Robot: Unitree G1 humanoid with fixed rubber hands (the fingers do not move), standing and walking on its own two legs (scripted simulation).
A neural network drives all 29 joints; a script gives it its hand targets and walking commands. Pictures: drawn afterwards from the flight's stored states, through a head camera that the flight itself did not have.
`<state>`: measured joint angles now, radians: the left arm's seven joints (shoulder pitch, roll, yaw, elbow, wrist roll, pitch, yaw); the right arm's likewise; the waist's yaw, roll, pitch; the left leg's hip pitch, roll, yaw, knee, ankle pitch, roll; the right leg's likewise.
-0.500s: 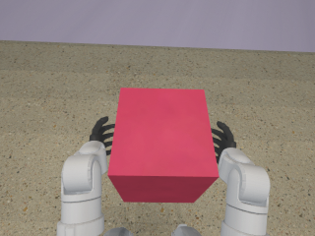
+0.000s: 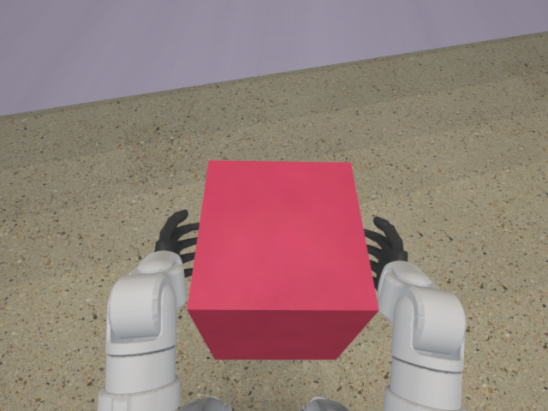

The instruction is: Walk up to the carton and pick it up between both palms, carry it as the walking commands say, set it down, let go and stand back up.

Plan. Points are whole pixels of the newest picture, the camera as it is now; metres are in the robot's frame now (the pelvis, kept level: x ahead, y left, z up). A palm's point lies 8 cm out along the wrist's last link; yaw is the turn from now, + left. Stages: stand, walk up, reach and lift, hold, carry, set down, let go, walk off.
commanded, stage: carry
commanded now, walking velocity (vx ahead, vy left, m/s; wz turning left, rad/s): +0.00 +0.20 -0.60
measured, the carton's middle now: (277, 268) +0.32 +0.00 +0.00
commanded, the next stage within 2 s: none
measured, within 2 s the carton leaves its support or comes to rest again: neither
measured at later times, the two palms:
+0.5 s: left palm (128, 275) +0.27 +0.19 +0.07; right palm (358, 332) +0.20 -0.09 +0.09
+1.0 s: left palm (119, 271) +0.28 +0.21 +0.07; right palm (321, 399) +0.14 -0.05 +0.08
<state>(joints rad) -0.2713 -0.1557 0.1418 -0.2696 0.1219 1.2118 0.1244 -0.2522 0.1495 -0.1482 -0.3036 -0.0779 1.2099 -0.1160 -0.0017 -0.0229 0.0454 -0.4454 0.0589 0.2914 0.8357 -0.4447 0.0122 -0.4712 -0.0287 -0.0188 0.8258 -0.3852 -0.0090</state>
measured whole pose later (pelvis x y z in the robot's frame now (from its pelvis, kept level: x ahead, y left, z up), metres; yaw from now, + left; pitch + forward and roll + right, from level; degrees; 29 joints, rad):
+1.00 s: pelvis -0.05 +0.22 +0.01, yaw -29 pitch +3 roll +1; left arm -0.27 -0.15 0.14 -0.30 0.12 1.21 0.11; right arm -0.26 0.15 -0.14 -0.33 -0.07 1.22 -0.13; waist 0.00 -0.04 0.06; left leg -0.43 0.05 0.09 0.73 -0.34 -0.02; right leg -0.54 -0.03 0.14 0.79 -0.37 0.06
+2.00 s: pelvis -0.07 +0.30 +0.01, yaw -35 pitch +0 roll +0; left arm -0.27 -0.15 0.13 -0.26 0.12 1.24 0.13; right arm -0.26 0.15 -0.16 -0.30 -0.07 1.24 -0.13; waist 0.00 -0.04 0.01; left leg -0.43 0.07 0.19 0.71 -0.29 0.05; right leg -0.43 -0.02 -0.03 0.71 -0.28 -0.01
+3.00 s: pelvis -0.07 +0.30 +0.01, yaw -36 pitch +0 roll +0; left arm -0.29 -0.14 0.13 -0.12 0.12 1.13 0.13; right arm -0.26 0.15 -0.18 -0.17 -0.07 1.13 -0.12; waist 0.00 -0.04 0.00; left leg -0.43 0.07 0.19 0.71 -0.29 0.05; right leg -0.43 -0.02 -0.03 0.71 -0.28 -0.01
